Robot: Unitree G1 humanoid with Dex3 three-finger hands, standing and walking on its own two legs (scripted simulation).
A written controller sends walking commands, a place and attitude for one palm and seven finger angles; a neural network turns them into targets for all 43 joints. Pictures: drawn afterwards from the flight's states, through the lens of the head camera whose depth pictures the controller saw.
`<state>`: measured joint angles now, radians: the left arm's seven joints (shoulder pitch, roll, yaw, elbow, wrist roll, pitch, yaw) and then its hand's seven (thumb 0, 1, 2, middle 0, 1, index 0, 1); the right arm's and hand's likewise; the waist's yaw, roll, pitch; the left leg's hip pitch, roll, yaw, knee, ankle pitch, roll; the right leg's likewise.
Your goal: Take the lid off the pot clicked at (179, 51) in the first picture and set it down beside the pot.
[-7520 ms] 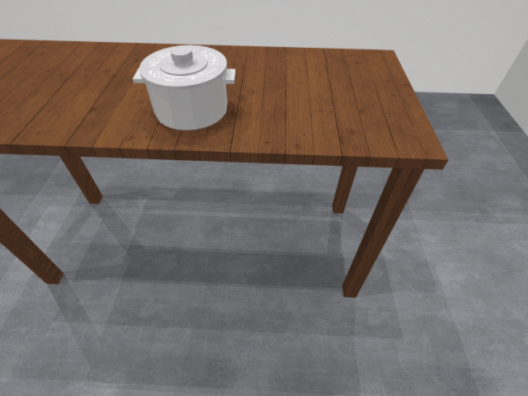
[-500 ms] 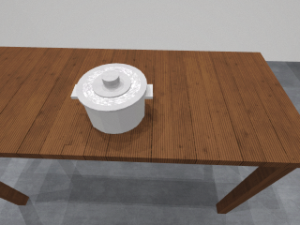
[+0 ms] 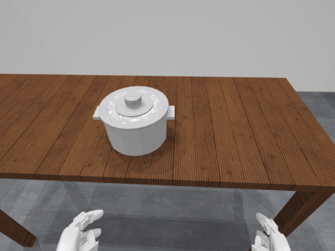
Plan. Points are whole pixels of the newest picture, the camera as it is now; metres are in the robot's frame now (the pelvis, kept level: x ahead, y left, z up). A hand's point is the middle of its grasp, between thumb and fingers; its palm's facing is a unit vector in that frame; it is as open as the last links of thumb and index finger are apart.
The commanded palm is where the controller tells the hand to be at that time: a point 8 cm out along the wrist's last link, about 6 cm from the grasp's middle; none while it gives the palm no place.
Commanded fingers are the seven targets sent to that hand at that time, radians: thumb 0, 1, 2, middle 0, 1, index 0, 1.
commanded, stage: lift the closed hand beside the body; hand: left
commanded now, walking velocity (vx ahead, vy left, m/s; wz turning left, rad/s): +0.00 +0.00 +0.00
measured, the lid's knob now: (132, 98) +0.47 +0.11 +0.16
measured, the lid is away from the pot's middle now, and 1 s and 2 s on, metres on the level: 0.00 0.00 0.00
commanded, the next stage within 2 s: raise the hand higher, near the body in 0.34 s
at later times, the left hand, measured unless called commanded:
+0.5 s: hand (48, 239) +0.14 +0.24 +0.06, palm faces +0.31 -0.84 -0.45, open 3.1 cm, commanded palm +0.08 +0.27 +0.09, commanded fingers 0.00 0.90 0.90 -1.30 -1.50 -1.30 -1.50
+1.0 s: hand (37, 208) +0.17 +0.24 +0.13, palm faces +0.35 -0.83 -0.44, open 3.1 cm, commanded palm +0.11 +0.28 +0.15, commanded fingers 0.00 0.90 0.90 -1.30 -1.50 -1.30 -1.50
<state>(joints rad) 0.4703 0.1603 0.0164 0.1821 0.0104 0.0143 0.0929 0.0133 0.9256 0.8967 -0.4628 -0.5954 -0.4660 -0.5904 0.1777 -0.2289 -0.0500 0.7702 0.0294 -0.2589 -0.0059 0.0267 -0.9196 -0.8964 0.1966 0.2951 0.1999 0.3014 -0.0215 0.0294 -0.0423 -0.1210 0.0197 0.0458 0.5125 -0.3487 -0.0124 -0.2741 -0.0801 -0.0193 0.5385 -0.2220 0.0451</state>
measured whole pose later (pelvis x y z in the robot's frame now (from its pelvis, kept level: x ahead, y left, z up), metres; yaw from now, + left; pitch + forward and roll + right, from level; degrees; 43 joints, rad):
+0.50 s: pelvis +0.00 +0.00 +0.00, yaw +1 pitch -3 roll -1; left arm 0.69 0.27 0.18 -0.30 0.02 -0.10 0.10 0.02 0.90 0.90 -1.26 -1.47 -1.27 -1.46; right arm 0.23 -0.16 0.00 0.66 -0.01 -0.26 -0.06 0.02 -0.90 -0.90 0.20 0.30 0.20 0.30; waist 0.06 0.07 0.02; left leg -0.11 0.04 0.02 0.53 -0.36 -0.02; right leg -0.23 -0.07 -0.05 0.50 -0.21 0.04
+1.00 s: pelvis +0.02 +0.01 +0.00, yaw +2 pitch -3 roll -1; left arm 0.65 0.29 0.22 -0.51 0.02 -0.13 0.08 0.02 0.89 0.90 -1.30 -1.50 -1.30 -1.49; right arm 0.17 -0.17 0.01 0.61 -0.01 -0.26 -0.04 0.02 -0.90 -0.90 0.20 0.30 0.20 0.30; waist 0.08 0.06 0.01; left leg -0.08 0.03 0.02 0.51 -0.38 0.00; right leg -0.19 -0.08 -0.05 0.48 -0.23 0.06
